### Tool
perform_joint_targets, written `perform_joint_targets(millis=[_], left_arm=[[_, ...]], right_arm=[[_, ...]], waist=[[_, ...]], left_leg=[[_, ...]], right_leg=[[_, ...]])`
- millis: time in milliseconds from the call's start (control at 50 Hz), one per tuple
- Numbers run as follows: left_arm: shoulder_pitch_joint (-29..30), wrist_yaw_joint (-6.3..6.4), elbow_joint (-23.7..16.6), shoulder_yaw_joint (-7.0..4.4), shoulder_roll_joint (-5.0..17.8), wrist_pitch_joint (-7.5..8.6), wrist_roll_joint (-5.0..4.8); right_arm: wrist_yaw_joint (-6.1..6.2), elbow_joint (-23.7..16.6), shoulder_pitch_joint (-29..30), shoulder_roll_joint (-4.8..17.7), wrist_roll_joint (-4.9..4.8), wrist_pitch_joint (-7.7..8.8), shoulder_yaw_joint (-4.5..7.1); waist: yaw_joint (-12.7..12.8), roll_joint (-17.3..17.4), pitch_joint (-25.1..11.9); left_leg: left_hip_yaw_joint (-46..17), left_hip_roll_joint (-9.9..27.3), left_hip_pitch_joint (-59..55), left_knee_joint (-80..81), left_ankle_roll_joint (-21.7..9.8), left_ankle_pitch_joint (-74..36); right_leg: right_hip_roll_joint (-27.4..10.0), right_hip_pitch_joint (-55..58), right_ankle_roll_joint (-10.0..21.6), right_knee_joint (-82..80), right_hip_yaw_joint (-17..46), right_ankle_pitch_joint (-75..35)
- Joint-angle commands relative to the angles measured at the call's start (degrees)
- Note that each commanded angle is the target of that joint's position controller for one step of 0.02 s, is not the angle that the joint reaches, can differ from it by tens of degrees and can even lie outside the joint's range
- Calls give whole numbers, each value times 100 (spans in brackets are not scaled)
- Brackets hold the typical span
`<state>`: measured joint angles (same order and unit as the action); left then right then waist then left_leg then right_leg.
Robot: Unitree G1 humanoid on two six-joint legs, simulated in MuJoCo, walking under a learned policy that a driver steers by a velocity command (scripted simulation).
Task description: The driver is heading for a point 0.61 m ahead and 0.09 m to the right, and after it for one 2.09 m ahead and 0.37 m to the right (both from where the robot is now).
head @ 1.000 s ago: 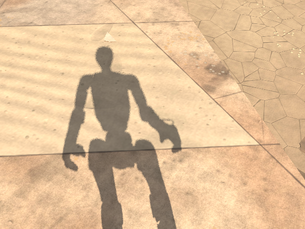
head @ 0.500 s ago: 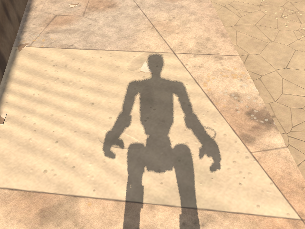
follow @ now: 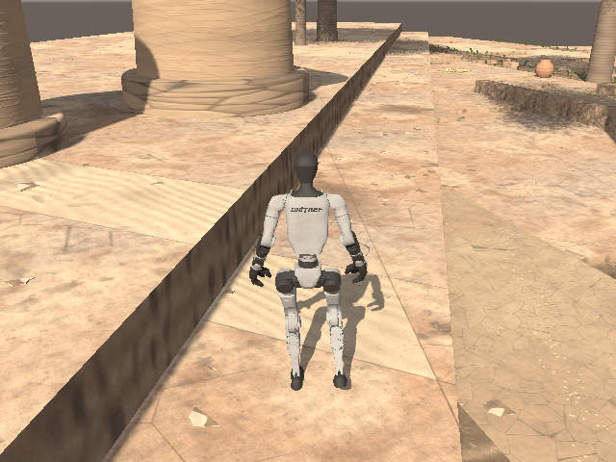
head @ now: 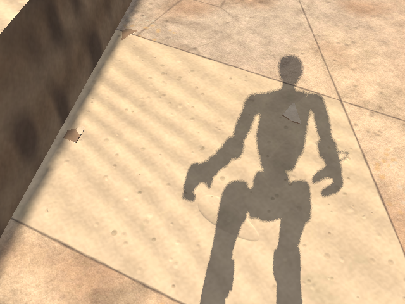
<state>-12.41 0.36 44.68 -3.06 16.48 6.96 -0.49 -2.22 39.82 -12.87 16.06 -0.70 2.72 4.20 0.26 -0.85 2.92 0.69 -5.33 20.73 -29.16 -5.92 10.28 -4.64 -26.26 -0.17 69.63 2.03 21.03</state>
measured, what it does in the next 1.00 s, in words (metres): walks ahead: right foot, then left foot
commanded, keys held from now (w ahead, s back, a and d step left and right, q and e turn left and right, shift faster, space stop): w+q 0.16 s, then w+e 0.50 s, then e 0.34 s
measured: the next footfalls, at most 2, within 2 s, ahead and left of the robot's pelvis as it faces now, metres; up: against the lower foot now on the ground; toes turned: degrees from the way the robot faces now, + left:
right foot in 0.36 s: +0.39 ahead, -0.12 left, +0.00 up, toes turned +7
left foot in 0.84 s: +0.66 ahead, +0.07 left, +0.00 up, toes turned -13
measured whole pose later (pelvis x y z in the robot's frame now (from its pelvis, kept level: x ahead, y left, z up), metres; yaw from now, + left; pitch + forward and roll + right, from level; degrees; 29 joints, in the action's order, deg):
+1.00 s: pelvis +0.51 -0.01 +0.00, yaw -14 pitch +2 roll +0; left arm -16.4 1.9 39.2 -4.1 18.8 -2.3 -1.2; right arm 0.4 37.5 -3.6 13.5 1.2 2.6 2.1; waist 2.1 -1.9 2.8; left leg 1.2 -0.7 22.5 -26.8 -1.4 6.3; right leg 1.6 -28.5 -4.0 68.7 4.1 29.0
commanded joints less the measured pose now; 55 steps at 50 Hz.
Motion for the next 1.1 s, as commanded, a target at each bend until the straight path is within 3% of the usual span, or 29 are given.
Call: perform_joint_targets(millis=[20, 80, 160, 240, 300, 340, 360, 380, 400, 420, 440, 460, 480, 500, 560, 660, 760, 800, 820, 840, 860, 880, 900, 920, 940, 960, 980, 1020, 1100], left_arm=[[-179, 20, -450, -204, 667, -13, 113], [291, 44, -635, -136, 449, -104, 177], [1196, -33, -856, -40, 265, -57, 118], [1564, -201, -919, -23, 345, 38, 29], [1629, -264, -1030, -58, 479, 59, 7], [1113, -267, -934, -132, 611, 63, -2], [401, -253, -736, -227, 775, 65, 24], [-556, -246, -592, -293, 1048, 59, 76], [-1092, -271, -465, -433, 1495, 14, 87], [-1159, -309, -410, -324, 1066, -15, -105], [-792, -272, -498, -239, 777, -61, -116], [-504, -248, -610, -208, 720, -118, -29], [-338, -242, -651, -176, 648, -156, -2], [-250, -223, -697, -143, 588, -156, 37], [-247, -160, -685, -161, 649, -158, 1], [-680, -9, -493, -248, 879, -248, -88], [-1096, 112, -340, -276, 861, -503, -117], [-876, 167, -458, -296, 857, -581, -106], [-624, 182, -569, -288, 812, -603, -112], [-489, 170, -716, -232, 618, -589, -69], [-812, 155, -850, -120, 243, -562, 74], [-1858, 107, -805, -58, 317, -548, -40], [-1901, 107, -623, -186, 853, -609, -100], [-1213, 135, -726, -269, 1044, -710, -120], [-932, 167, -781, -297, 1012, -825, -105], [-820, 198, -854, -321, 967, -923, -65], [-874, 191, -871, -282, 769, -990, -63], [-887, 192, -927, -231, 514, -1011, -48], [-423, 105, -1146, -175, 456, -977, -3]], right_arm=[[67, -487, 98, 648, 28, 151, 169], [182, -362, -180, 828, -2, 166, 216], [274, -220, -556, 858, -63, 96, 220], [275, 22, -918, 796, -47, 114, 163], [276, 146, -1011, 875, -8, 76, 176], [289, 153, -845, 933, 1, 37, 184], [299, 121, -748, 874, 25, 22, 149], [325, -9, -689, 729, 111, 26, 61], [299, -56, -1369, 365, 66, 122, -48], [259, -99, -1199, 563, 88, 228, -64], [201, -218, -573, 845, -44, 302, 7], [183, -308, -142, 800, -28, 360, -21], [179, -364, 49, 744, 80, 393, -8], [190, -379, -1, 705, 153, 394, 16], [237, -377, -101, 510, 194, 323, -15], [245, -588, 929, 259, 162, 329, -116], [151, -729, 1481, 393, 121, 402, -45], [139, -682, 1281, 524, 112, 429, 25], [157, -604, 957, 577, 132, 454, 60], [202, -540, 482, 787, 213, 472, 119], [276, -536, -84, 1161, 311, 426, 181], [250, -417, -299, 1110, 232, 288, 177], [249, -523, -44, 797, 122, 176, 132], [287, -614, 197, 493, 124, 97, 41], [294, -600, 511, 393, 137, 24, -22], [295, -575, 756, 402, 155, -17, -34], [294, -525, 879, 535, 208, -39, 4], [298, -428, 948, 604, 242, -22, 49], [339, -285, 972, 782, 158, -69, 127]], waist=[[157, 242, -687], [66, 243, -459], [-304, 510, -334], [-564, 638, -247], [-542, 732, -143], [-228, 781, -358], [121, 668, -849], [507, 230, -1650], [313, -1336, -2265], [388, -1382, -2135], [433, -823, -1227], [375, -210, -759], [236, 97, -401], [65, 25, -376], [-88, -308, -451], [243, -343, -331], [356, -507, -466], [166, -638, -553], [-74, -654, -680], [-290, -481, -1156], [-287, 621, -1965], [8, 1952, -2814], [-23, 1210, -2477], [-167, 783, -1752], [-76, 502, -1263], [49, 603, -922], [141, 777, -686], [173, 923, -644], [57, 770, -965]], left_leg=[[-2092, 1510, -1126, 1577, -1177, -1455], [-1662, 1304, -733, 1651, -1118, -1845], [-1479, 997, -658, 1493, -753, -1169], [-1611, 1371, -1273, 1315, -682, -848], [-1784, 1737, -2069, 1048, -592, -1486], [-1525, 1653, -2281, 478, -428, -3071], [-1208, 1372, -2179, -369, -295, -3937], [-928, 1082, -1349, -1842, -110, -3133], [-455, 127, 966, -4004, 433, 2], [-870, 145, 1998, -4464, 434, 2013], [-929, 473, 2472, -4646, 394, 1609], [-785, 670, 2399, -4413, 369, 1208], [-708, 819, 2281, -3940, 405, 950], [-701, 954, 1963, -3557, 448, 749], [-493, 950, 1599, -2844, 700, 575], [-417, 678, 1196, -972, 918, -1010], [-469, 183, 604, 29, 809, -1239], [-569, 163, 307, 340, 664, -999], [-520, 258, -180, 716, 543, -1384], [-773, 788, -1253, 756, 264, -2185], [-1885, 2174, -2975, 201, -259, -4554], [-3537, 3438, -4130, 50, -1325, -4615], [-3524, 3264, -3482, 356, -1219, -3172], [-2724, 2803, -2862, 520, -929, -2426], [-2146, 2457, -2106, 736, -768, -2017], [-1805, 2255, -1444, 919, -705, -1675], [-1365, 2005, -814, 1167, -662, -1570], [-871, 1883, -539, 1356, -741, -1764], [-520, 2170, -834, 1362, -884, -1980]], right_leg=[[-296, -979, -96, -463, 246, -475], [-153, -1078, -311, -1366, 115, -1165], [216, -746, -315, -3144, 73, -2489], [224, -661, -109, -3820, 8, -2871], [254, -921, 227, -4028, -64, -2022], [492, -234, 502, -4230, -316, -1625], [580, 775, 708, -4299, -358, -1886], [-167, 2349, 1126, -4133, 610, -2366], [-1324, 4416, 2115, -4494, 3141, -1457], [-1442, 4683, 2092, -5213, 4328, -270], [-1331, 4000, 1814, -5319, 3682, 141], [-1105, 3225, 1666, -5421, 3090, -191], [-894, 2591, 1617, -5551, 2699, -714], [-704, 2234, 1562, -5653, 2429, -1221], [-430, 1728, 1622, -5782, 1894, -2158], [-84, 1306, 1336, -5692, 1392, -2326], [-27, 1692, 988, -4773, 1762, -3198], [-32, 1921, 848, -4325, 2108, -3259], [113, 1868, 689, -3943, 2087, -3282], [381, 1509, 466, -3119, 1905, -2991], [905, 396, 157, -1484, 1307, -336], [1221, -807, -54, -161, 938, 2381], [709, -1115, -225, 466, 897, 1836], [575, -1322, -363, 660, 629, 1346], [417, -1273, -451, 525, 487, 1038], [264, -1106, -482, 325, 432, 832], [256, -719, -498, 141, 236, 630], [260, -430, -499, -330, 25, 389], [34, -133, -403, -1379, -26, -177]])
